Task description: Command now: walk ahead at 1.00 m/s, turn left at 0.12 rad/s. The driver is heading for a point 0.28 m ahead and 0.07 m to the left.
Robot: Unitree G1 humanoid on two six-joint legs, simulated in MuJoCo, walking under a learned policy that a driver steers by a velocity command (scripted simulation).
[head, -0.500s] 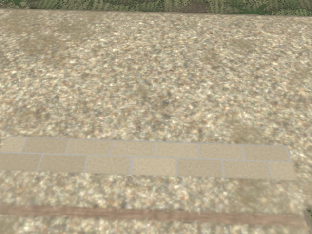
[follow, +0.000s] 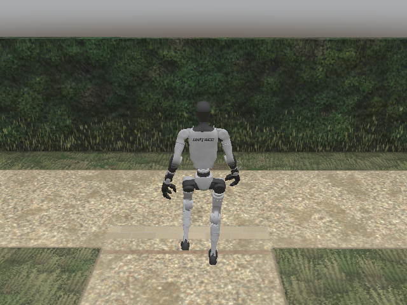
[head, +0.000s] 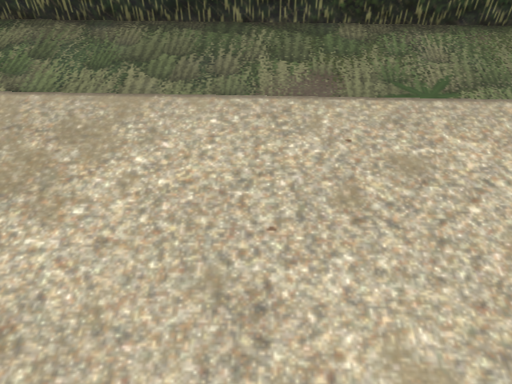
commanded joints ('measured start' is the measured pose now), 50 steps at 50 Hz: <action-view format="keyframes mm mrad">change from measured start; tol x32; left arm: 1 -56 79 13 -59 -5 -44 -7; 13 238 2 -43 -9 -35 -15 1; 50 -343 29 13 -53 -20 60 37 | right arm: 1 -87 -38 4 -99 2 7 15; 13 276 -223 -49 12 -11 -47 -5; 50 20 -51 -33 191 32 66 -65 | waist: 1 -43 -70 160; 8 -40 -62 81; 14 -142 83 -611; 18 -16 -81 -116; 50 -38 -49 -74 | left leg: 1 -149 50 -9 -180 133 -16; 9 355 -182 180 -644 448 65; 13 1255 352 -607 -545 1312 342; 21 303 124 -129 -893 982 241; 35 252 -90 21 -655 -38 -25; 50 357 -57 8 -694 159 -30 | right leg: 1 -80 -243 189 -355 125 -141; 10 193 -246 9 123 1187 19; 11 147 -194 -16 392 1050 59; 12 -188 -28 -6 841 -178 103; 14 -414 15 347 1210 -347 106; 31 -144 -130 108 130 243 101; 34 71 -280 246 81 765 -22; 38 -89 -211 228 49 272 -19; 50 -35 -163 172 117 410 -21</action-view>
